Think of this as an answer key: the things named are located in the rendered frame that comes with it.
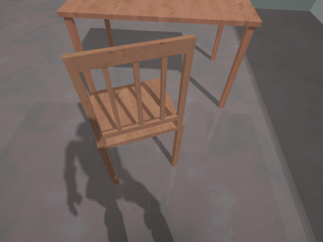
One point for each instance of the chair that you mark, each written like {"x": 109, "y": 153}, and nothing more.
{"x": 130, "y": 113}

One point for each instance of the table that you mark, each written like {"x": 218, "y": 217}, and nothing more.
{"x": 213, "y": 12}

